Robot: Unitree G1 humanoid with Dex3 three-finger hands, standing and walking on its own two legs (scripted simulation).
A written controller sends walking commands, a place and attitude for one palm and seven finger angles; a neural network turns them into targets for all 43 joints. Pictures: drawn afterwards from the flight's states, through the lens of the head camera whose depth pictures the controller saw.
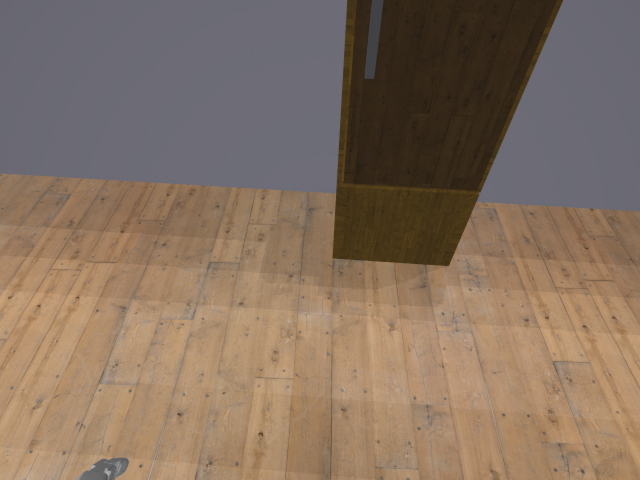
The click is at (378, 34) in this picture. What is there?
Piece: cupboard door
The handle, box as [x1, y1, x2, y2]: [365, 0, 383, 78]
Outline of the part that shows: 383,0 372,0 365,65 365,78 373,78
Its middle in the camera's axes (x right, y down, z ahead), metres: +0.12 -0.47 +0.89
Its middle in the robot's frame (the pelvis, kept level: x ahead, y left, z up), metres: +1.00 -0.07 +0.12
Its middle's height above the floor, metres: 0.89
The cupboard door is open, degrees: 0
